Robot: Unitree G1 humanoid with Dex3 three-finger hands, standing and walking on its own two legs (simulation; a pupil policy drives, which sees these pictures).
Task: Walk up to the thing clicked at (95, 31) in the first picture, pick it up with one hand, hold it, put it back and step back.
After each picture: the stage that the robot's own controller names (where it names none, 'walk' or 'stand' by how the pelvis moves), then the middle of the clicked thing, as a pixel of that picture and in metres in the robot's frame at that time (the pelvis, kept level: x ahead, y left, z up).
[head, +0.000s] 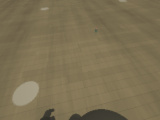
stand; (96, 30) +2.31 -0.10 -0.72
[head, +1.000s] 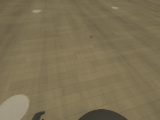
rise first; (91, 36) +2.16 -0.08 -0.72
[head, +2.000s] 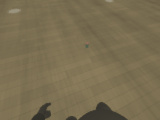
walk; (87, 45) +1.49 +0.01 -0.72
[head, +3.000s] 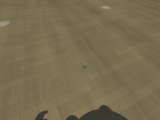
walk; (84, 65) +0.97 +0.07 -0.72
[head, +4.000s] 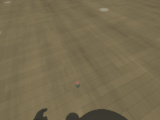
walk; (77, 84) +0.59 +0.19 -0.70
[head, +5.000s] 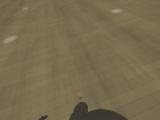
stand; (79, 96) +0.42 +0.24 -0.71
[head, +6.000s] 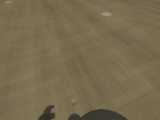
stand; (73, 101) +0.35 +0.20 -0.72
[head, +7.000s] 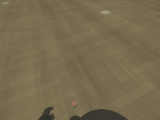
stand; (74, 104) +0.30 +0.20 -0.72
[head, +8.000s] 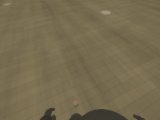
stand; (75, 103) +0.31 +0.20 -0.72
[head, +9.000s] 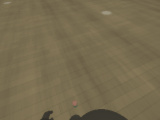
stand; (74, 104) +0.31 +0.20 -0.73
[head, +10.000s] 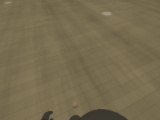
stand; (74, 104) +0.31 +0.20 -0.73
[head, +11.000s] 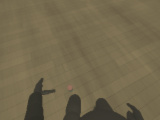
go down; (70, 88) +0.34 +0.20 -0.61
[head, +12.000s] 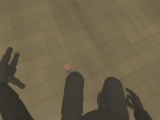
go down; (67, 68) +0.38 +0.24 -0.31
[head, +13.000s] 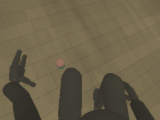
close in; (60, 64) +0.38 +0.26 -0.27
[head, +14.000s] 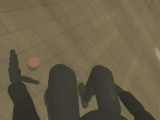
close in; (33, 64) +0.36 +0.28 -0.21
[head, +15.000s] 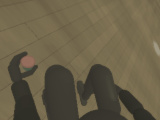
close; (28, 64) +0.36 +0.29 -0.21
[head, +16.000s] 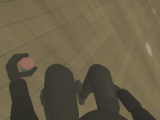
lift; (27, 65) +0.35 +0.29 -0.22
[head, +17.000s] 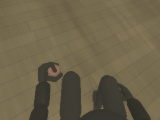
lift; (55, 73) +0.29 +0.26 -0.09
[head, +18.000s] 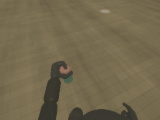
lift; (66, 74) +0.33 +0.18 +0.04
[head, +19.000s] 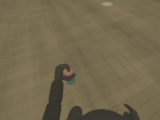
hold; (69, 76) +0.33 +0.17 -0.01
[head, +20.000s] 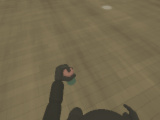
hold; (69, 76) +0.32 +0.17 +0.00
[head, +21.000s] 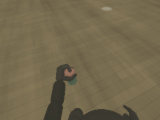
crouch; (71, 76) +0.33 +0.16 +0.00
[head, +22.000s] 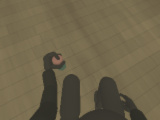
crouch; (59, 63) +0.39 +0.23 -0.11
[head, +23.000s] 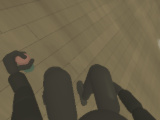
lower; (26, 63) +0.37 +0.30 -0.22
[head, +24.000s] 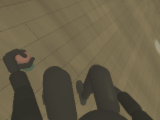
lower; (25, 62) +0.37 +0.31 -0.22
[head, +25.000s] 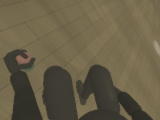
lower; (26, 62) +0.36 +0.30 -0.22
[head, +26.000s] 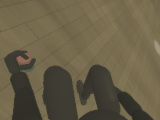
lower; (26, 63) +0.36 +0.30 -0.22
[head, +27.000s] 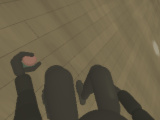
open; (29, 63) +0.35 +0.29 -0.22
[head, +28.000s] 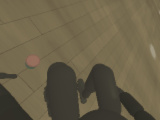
withdraw; (32, 62) +0.35 +0.28 -0.22
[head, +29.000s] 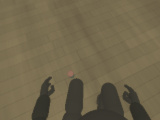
walk; (71, 74) +0.38 +0.22 -0.46
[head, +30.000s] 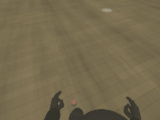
stand; (73, 102) +0.32 +0.19 -0.66
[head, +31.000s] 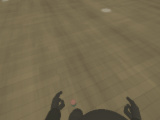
stand; (73, 103) +0.32 +0.20 -0.67
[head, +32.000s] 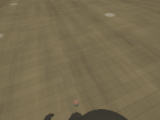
stand; (76, 103) +0.34 +0.19 -0.72
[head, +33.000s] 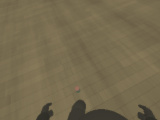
walk; (77, 89) +0.39 +0.23 -0.69
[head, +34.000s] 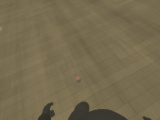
walk; (78, 79) +0.55 +0.25 -0.71
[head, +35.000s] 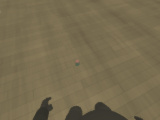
walk; (77, 62) +0.86 +0.20 -0.71
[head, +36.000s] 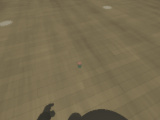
stand; (79, 64) +0.97 +0.21 -0.71
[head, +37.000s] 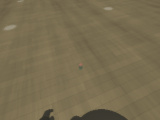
stand; (80, 66) +0.97 +0.21 -0.73
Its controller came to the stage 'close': yes
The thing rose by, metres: 0.70
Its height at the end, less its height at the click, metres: +0.00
